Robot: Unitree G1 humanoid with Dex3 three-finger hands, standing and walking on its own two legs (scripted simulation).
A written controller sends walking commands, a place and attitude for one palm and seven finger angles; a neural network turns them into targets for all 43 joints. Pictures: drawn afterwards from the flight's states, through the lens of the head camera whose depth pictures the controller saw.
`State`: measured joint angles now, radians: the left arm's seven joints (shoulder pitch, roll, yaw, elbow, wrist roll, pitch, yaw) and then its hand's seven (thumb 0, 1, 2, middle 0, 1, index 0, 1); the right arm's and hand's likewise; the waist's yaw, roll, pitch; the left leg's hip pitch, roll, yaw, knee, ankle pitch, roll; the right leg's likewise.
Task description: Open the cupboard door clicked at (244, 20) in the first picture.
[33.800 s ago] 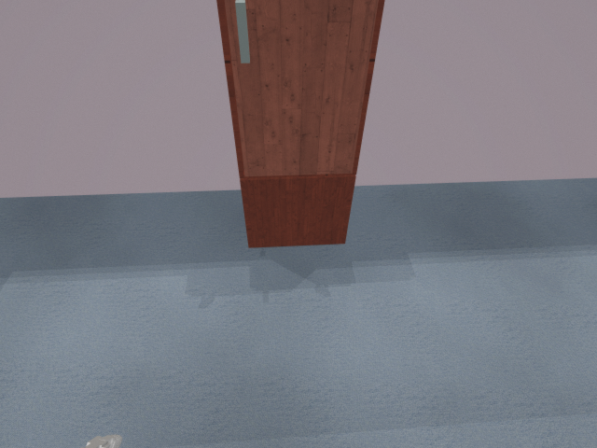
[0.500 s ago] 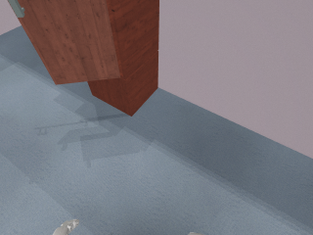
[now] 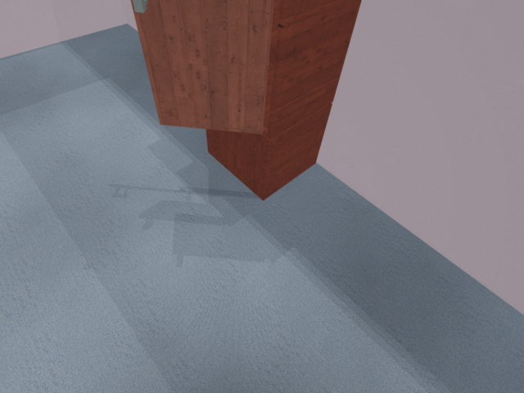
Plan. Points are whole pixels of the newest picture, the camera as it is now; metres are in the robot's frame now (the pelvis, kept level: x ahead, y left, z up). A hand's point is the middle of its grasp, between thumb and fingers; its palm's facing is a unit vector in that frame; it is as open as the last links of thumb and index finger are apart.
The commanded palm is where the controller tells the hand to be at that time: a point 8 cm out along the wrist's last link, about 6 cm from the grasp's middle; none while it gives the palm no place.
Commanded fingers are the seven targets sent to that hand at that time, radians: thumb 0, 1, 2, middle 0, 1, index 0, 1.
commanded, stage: take the last steps up to it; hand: left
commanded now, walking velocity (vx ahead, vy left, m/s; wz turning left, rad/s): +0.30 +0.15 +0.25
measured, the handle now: out of the picture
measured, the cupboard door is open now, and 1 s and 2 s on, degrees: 43 43 43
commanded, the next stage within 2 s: come to a stop and stand still in 1.20 s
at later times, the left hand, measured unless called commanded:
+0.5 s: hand out of the picture +0.11 +0.18 -0.15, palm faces +0.18 -0.96 -0.21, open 7.2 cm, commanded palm none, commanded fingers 0.00 0.90 0.90 -0.20 -0.30 -0.20 -0.30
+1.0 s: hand (104, 285) +0.31 +0.33 -0.15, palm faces +0.16 -0.97 -0.17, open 7.4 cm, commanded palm none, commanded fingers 0.00 0.90 0.90 -0.20 -0.30 -0.20 -0.30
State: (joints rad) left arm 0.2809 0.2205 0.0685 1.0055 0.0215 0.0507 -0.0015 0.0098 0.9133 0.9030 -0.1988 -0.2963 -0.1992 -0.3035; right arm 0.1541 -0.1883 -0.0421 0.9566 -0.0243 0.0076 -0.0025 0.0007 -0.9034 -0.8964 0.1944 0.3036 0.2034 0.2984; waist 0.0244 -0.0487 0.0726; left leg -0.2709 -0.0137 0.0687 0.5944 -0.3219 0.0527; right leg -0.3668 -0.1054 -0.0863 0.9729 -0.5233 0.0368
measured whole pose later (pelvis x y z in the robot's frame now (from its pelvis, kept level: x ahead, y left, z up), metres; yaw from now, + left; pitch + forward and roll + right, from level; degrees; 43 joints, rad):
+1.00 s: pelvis +0.26 +0.14 +0.01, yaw +6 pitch +0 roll +1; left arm 0.19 0.18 0.07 1.03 0.03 0.00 -0.02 0.01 0.91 0.90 -0.19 -0.30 -0.19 -0.30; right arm 0.31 -0.16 -0.04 1.04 -0.02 -0.08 -0.02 -0.02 -0.94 -0.90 0.20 0.30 0.21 0.30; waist 0.01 -0.03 0.03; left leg -0.11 -0.05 0.20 0.32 -0.22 0.09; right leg -0.58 -0.11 -0.07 1.05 -0.22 0.01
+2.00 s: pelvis +0.42 +0.17 +0.01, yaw +0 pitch +1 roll -2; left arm 0.22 0.21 0.07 1.01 0.02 0.07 0.00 0.01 0.91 0.90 -0.19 -0.30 -0.20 -0.30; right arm 0.15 -0.17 -0.05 1.00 -0.03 0.02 -0.04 0.00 -0.90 -0.90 0.20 0.30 0.21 0.30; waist -0.01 0.02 0.06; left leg -0.36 0.08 0.09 0.46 -0.13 0.01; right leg -0.28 -0.03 -0.03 0.77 -0.48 0.03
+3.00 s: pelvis +0.36 +0.18 +0.00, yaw +1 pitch -4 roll -1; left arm 0.27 0.24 0.00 0.95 0.02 0.02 0.02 0.01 0.91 0.90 -0.20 -0.30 -0.20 -0.30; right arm 0.19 -0.23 -0.02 0.95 -0.02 0.01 0.00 0.00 -0.90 -0.90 0.20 0.30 0.21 0.30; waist 0.01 0.00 0.00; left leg -0.28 -0.01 0.07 0.54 -0.20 0.05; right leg -0.18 -0.06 -0.03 0.52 -0.28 0.04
